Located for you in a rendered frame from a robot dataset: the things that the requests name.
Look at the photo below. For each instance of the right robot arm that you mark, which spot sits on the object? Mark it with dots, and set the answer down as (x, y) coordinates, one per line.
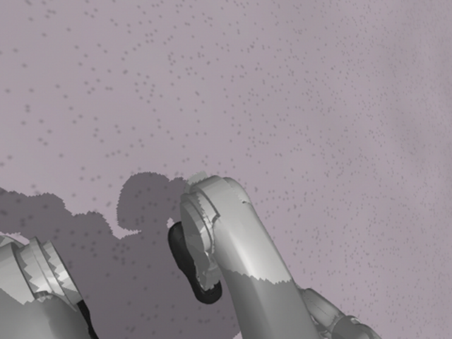
(349, 327)

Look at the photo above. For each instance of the right robot hand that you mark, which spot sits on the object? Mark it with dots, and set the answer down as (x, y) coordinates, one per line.
(322, 311)

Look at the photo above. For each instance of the right robot foot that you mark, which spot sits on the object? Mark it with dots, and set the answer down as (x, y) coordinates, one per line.
(185, 263)

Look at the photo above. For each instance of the left robot foot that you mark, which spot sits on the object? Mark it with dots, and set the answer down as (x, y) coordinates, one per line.
(86, 314)

